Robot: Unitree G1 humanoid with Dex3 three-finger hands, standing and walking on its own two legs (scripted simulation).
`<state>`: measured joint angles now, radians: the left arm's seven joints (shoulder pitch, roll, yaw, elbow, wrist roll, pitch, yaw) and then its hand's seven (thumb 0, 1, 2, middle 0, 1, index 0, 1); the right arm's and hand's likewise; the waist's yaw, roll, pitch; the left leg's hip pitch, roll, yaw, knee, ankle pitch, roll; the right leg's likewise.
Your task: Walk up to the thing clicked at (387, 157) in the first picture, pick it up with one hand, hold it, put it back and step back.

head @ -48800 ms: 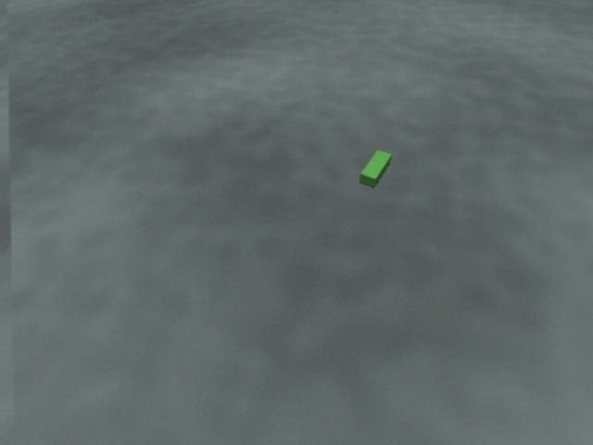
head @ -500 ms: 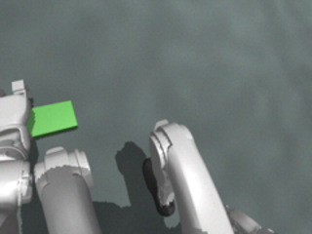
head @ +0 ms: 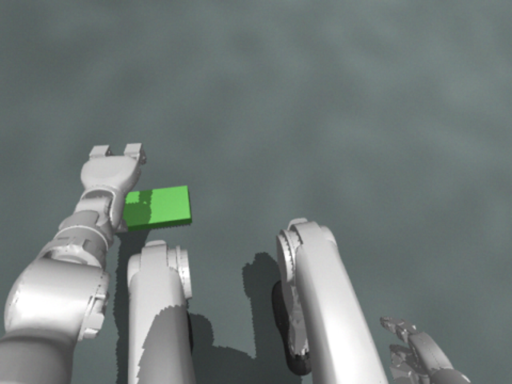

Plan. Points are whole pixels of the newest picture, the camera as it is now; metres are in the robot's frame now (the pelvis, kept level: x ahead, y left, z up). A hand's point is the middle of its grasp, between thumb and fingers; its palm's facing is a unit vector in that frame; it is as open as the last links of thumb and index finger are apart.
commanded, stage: withdraw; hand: left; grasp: from above
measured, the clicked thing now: (142, 210) +0.46 +0.20 -0.34
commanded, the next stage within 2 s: home in 0.06 s
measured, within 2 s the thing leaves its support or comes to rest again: neither
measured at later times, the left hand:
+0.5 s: hand (89, 198) +0.44 +0.25 -0.16, palm faces -0.35 -0.20 -0.92, open 11.6 cm
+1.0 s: hand (27, 280) +0.28 +0.22 +0.07, palm faces -0.14 -0.85 -0.52, open 7.4 cm
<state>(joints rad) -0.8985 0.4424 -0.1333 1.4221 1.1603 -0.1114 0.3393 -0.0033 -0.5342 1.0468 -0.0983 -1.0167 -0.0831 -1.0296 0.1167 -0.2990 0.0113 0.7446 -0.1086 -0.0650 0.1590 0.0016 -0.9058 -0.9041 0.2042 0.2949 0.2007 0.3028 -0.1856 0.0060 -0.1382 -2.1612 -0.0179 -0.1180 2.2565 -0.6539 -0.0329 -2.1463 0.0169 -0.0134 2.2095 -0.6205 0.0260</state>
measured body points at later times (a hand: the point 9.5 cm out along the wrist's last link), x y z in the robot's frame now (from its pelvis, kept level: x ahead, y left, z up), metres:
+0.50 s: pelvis +0.02 +0.01 -0.01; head +0.24 +0.02 +0.39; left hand +0.45 +0.26 -0.11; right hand +0.08 -0.25 -0.15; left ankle +0.10 +0.14 -0.34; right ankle +0.11 -0.13 -0.34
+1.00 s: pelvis +0.03 +0.01 +0.17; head +0.16 +0.04 +0.60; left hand +0.29 +0.26 +0.11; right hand +0.27 -0.23 +0.09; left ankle +0.10 +0.14 -0.34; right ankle +0.11 -0.13 -0.34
